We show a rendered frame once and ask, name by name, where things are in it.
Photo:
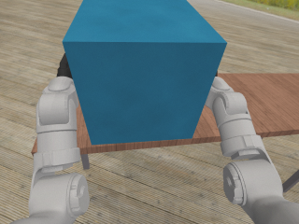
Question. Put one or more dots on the carton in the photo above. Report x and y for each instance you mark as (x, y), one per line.
(142, 69)

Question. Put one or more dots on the robot right forearm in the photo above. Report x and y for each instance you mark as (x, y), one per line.
(238, 137)

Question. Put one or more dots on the robot left forearm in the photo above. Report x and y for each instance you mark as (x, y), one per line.
(56, 125)

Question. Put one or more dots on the table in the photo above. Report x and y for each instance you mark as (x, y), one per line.
(272, 101)

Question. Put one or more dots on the robot right upper arm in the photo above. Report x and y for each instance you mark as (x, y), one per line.
(255, 186)

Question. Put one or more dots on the robot left upper arm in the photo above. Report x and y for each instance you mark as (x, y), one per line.
(57, 199)

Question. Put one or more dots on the left robot hand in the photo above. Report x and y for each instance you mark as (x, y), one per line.
(64, 69)

